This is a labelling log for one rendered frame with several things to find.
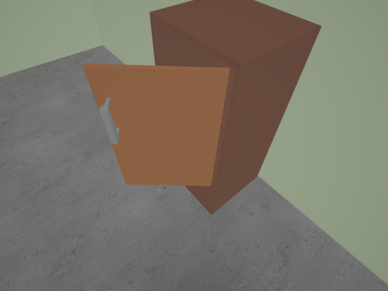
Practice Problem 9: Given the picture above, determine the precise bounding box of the handle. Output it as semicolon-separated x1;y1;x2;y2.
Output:
99;98;120;144

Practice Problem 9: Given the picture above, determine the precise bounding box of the cupboard door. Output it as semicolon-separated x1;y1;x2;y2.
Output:
83;64;229;186

